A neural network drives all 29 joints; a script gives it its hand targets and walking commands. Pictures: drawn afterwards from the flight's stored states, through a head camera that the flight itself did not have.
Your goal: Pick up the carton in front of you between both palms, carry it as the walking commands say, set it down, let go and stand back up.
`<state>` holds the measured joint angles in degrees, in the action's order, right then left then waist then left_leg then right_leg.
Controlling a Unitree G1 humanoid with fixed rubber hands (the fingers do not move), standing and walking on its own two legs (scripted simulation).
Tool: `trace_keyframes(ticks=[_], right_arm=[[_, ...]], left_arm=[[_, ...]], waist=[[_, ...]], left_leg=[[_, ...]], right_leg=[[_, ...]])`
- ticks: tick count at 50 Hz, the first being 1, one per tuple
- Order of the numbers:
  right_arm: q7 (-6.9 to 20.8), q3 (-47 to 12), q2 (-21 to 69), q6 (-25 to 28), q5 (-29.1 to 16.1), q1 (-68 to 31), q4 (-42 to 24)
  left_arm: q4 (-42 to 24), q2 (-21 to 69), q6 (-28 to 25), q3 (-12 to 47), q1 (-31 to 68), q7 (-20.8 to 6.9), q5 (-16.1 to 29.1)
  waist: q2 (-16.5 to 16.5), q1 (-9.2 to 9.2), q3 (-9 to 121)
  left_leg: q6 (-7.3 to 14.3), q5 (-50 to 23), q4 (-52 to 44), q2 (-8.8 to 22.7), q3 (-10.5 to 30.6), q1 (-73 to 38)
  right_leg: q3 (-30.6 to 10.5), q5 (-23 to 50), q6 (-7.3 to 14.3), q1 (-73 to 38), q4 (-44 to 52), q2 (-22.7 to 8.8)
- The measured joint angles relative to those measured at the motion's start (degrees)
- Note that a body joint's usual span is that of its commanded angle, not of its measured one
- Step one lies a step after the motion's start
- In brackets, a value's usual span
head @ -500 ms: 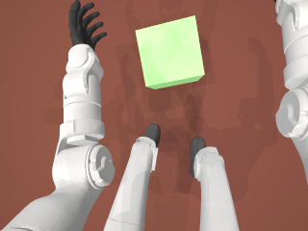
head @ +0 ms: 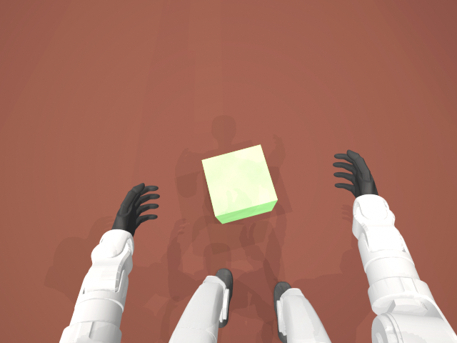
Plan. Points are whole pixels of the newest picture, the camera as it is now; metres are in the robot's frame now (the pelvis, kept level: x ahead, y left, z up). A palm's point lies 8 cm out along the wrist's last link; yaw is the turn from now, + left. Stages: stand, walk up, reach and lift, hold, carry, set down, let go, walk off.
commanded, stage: let go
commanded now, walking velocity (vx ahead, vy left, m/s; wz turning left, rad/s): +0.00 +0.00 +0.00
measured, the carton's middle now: (239, 187) +0.48 +0.06 -0.61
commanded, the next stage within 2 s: stand in 0.96 s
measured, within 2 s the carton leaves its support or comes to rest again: neither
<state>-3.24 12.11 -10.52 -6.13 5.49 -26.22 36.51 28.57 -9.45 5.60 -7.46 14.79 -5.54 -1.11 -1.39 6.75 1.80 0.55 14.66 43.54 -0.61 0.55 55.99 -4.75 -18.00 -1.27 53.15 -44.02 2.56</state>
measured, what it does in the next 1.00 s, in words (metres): stands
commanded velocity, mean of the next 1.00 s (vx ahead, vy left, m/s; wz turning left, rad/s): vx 0.00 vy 0.00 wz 0.00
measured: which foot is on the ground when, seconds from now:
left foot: down 0.00-1.00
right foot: down 0.00-1.00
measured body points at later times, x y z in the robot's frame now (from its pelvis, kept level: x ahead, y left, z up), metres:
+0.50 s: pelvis +0.05 -0.02 +0.05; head +0.10 -0.02 +0.49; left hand +0.21 +0.22 -0.03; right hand +0.26 -0.24 -0.04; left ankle +0.04 +0.11 -0.70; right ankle +0.01 -0.13 -0.70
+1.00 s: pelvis +0.04 -0.01 +0.04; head +0.04 +0.00 +0.49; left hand +0.19 +0.24 -0.03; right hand +0.22 -0.23 -0.04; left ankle +0.04 +0.11 -0.70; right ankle +0.01 -0.13 -0.69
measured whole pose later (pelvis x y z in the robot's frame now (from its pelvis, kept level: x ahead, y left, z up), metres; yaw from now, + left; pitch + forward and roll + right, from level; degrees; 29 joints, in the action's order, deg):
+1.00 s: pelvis +0.04 -0.01 +0.04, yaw +4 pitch -3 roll +0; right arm 1.0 1.2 -12.0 -4.0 1.2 13.7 29.3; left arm 24.3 -13.5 8.6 -0.8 -13.4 0.1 -1.9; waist 0.9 0.1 -2.2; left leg -0.2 15.5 28.9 -1.8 3.4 10.4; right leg -1.0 -19.8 -0.5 5.8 -27.8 0.2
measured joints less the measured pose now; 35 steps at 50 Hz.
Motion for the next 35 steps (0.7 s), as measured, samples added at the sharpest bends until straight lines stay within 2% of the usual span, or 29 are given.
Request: trace_keyframes(ticks=[10,15,26,33,35], right_arm=[[1.86,-3.62,-0.81,4.78,-2.46,16.83,-1.36],[2.57,-5.18,-0.67,5.71,-2.73,24.21,-3.43],[5.18,-9.08,-1.16,3.7,-4.76,36.95,-9.34],[6.62,-10.11,-1.91,1.18,-5.83,40.12,-11.41],[6.16,-10.08,-1.94,1.61,-6.19,40.4,-10.99]], left_arm=[[-5.7,-1.27,-3.17,6.15,-19.01,1.47,3.09],[-6.74,-1.8,-3.86,7.05,-25.25,1.64,3.7],[-4.13,-2.75,-2.55,5.74,-27.66,1.68,2.2],[-3.38,-2.69,-0.35,5.08,-27.3,1.63,0.53],[-4.18,-2.85,1.72,5.33,-27.18,2.3,-0.3]], waist=[[-0.71,-0.38,-1.04],[-0.91,-1.49,-2.03],[1.67,-5.9,-3.98],[2.51,-6.81,-5.14],[2.37,-6.84,-4.86]], left_leg=[[0.35,0.31,-7.52,-1.37,1.25,-18.26],[0.12,-0.35,-12.15,-1.68,1.71,-27.22],[-1.1,-1.22,-18.82,-0.71,2.53,-42.11],[-1.49,-1.07,-19.87,0.02,2.21,-47.28],[-1.48,-0.69,-18.92,0.05,2.39,-47.1]], right_leg=[[1.12,-0.6,0.05,-19.05,8.12,-1.67],[1.49,-0.31,0.5,-27.86,12.22,-2.15],[2.23,0.46,1.91,-42.63,18.53,-1.48],[1.93,0.79,2.43,-47.78,19.95,-0.85],[2.13,0.55,2.44,-47.86,19.4,-0.77]])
